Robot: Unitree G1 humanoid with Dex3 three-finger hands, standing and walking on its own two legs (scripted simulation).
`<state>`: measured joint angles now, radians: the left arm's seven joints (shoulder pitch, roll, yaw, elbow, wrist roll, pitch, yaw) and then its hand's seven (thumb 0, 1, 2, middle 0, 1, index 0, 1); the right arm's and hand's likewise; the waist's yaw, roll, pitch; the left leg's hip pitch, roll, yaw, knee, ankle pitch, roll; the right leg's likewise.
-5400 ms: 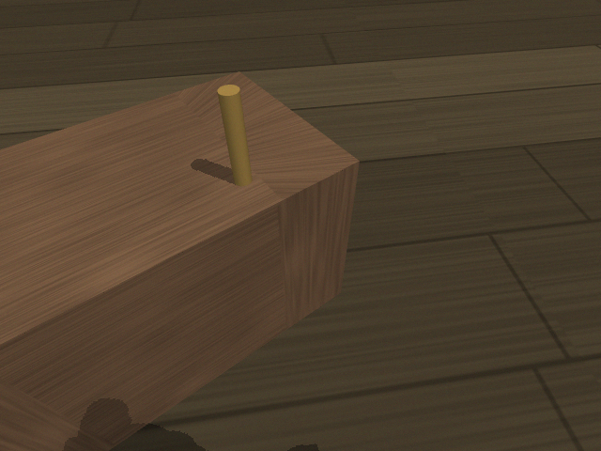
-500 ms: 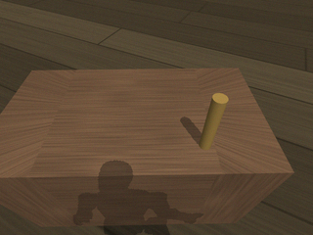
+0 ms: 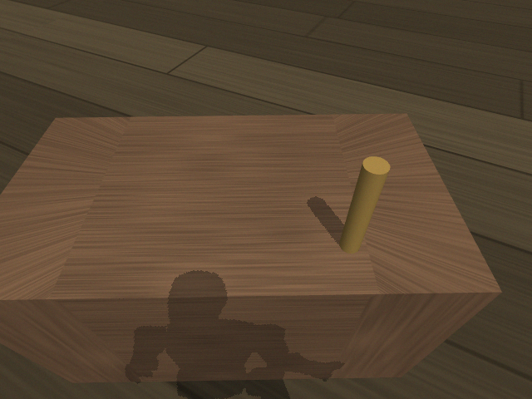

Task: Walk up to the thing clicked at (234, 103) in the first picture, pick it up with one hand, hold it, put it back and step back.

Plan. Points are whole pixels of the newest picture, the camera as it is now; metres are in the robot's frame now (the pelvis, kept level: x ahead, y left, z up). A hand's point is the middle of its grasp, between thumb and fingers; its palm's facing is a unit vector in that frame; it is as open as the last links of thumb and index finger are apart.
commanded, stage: stand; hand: right
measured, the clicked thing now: (361, 210) +0.46 -0.17 -0.01
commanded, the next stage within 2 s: rise first in 0.82 s
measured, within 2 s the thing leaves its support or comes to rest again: neither
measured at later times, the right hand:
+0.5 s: hand out of the picture +0.08 -0.26 -0.16, palm faces -0.01 +0.94 -0.34, open 7.4 cm
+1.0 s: hand out of the picture +0.10 -0.25 -0.15, palm faces +0.05 +0.94 -0.33, open 7.8 cm
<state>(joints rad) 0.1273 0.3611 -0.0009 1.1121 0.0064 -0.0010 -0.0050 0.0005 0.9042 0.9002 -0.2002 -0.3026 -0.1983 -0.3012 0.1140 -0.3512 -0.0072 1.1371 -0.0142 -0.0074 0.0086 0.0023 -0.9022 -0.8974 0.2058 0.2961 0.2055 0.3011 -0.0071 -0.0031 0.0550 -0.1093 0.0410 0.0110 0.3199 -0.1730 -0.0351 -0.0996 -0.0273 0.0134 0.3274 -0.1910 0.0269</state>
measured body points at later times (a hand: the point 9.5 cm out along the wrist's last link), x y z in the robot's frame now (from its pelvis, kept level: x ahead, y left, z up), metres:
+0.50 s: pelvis +0.00 +0.00 +0.00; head +0.02 +0.00 +0.45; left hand +0.08 +0.30 -0.13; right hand +0.08 -0.30 -0.13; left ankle +0.00 +0.14 -0.75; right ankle -0.01 -0.14 -0.75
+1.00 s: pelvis +0.00 +0.00 +0.00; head +0.02 +0.00 +0.45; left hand +0.10 +0.30 -0.13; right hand +0.09 -0.30 -0.13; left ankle +0.00 +0.14 -0.75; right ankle -0.01 -0.14 -0.75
